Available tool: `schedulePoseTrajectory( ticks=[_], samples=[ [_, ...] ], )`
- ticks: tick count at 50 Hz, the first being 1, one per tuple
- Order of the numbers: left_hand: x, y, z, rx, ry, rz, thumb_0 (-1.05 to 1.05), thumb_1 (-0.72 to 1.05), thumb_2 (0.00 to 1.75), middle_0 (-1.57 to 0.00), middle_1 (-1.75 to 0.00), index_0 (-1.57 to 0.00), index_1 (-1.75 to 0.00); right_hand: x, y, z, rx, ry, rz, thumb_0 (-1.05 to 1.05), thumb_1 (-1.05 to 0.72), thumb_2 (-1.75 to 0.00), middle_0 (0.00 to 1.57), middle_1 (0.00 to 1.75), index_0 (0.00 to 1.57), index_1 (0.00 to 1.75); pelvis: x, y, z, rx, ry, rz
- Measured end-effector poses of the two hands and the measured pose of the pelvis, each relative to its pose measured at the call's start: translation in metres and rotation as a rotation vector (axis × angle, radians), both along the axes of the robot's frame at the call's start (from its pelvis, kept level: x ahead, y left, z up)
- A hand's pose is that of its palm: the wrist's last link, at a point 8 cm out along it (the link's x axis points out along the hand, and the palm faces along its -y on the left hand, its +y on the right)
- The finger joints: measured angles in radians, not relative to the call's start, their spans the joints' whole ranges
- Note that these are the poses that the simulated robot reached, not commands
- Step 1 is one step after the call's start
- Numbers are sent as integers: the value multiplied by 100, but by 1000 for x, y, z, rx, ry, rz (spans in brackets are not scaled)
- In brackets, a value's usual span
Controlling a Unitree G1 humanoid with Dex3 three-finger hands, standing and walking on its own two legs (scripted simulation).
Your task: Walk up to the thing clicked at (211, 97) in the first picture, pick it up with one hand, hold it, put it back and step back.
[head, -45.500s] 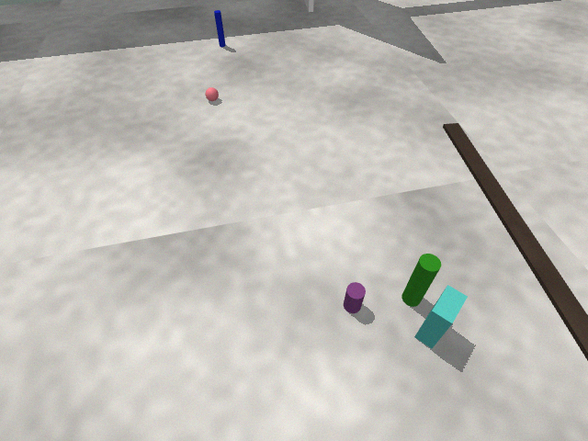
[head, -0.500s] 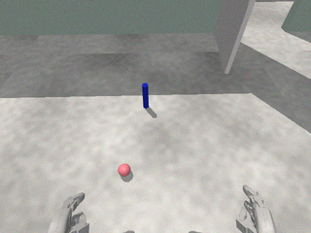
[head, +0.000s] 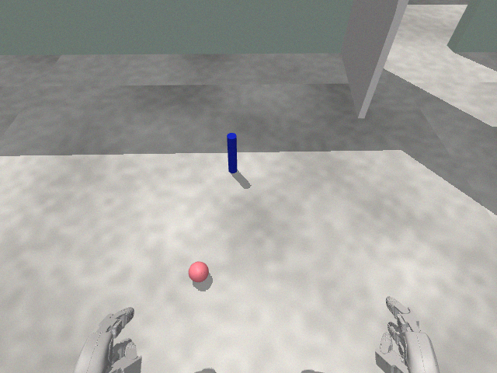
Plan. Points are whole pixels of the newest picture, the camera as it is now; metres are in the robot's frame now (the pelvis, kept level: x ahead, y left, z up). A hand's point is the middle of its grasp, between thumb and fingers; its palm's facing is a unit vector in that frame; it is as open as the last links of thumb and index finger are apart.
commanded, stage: home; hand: left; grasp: from above
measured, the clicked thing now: (198, 271) +0.59 +0.19 -0.67
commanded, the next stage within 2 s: stand in 0.10 s
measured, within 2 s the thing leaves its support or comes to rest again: neither
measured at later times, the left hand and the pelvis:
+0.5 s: hand out of the picture +0.10 +0.24 -0.11, palm faces +0.02 -0.94 -0.35, open 7.4 cm; pelvis -0.01 +0.00 +0.03, yaw +0 degrees
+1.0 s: hand out of the picture +0.02 +0.23 -0.10, palm faces +0.04 -0.94 -0.34, open 7.4 cm; pelvis -0.02 -0.01 +0.06, yaw +1 degrees
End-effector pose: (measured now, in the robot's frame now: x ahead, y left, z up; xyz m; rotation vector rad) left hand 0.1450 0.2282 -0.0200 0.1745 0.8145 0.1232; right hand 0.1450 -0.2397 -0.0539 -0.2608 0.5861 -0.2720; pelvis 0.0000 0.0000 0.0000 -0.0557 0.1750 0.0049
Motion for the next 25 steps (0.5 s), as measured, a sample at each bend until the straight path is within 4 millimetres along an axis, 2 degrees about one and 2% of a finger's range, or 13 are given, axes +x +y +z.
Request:
schedulePoseTrajectory(
  ticks=[10, 15, 18, 25],
  samples=[
    [-3, 2, 0, 3, 5, -2, 1, 90, 90, -20, -30, -20, -30, 0, 2, 1, 2, -7, 5, 1, -90, -90, 20, 30, 21, 30, -2, 2, 0, -1, -3, -1],
    [0, 19, -23, 111, -10, -40, 1, 90, 90, -21, -30, -20, -30, -9, -7, -19, -46, 263, 166, 1, -90, -90, 20, 30, 20, 30, -11, 0, 11, 33, -103, -4],
    [-13, 32, -34, 137, 55, -26, 1, 90, 90, -20, -30, -20, -30, -21, -19, -22, -18, 355, 149, 1, -90, -90, 20, 30, 21, 30, -13, -1, 17, 48, -135, -5],
    [-59, 51, -49, 148, 229, 44, 1, 90, 90, -20, -30, -20, -30, -52, -40, -19, 2, 471, 57, 1, -90, -90, 20, 30, 21, 30, -9, -1, 31, 51, -176, -4]
  ],
)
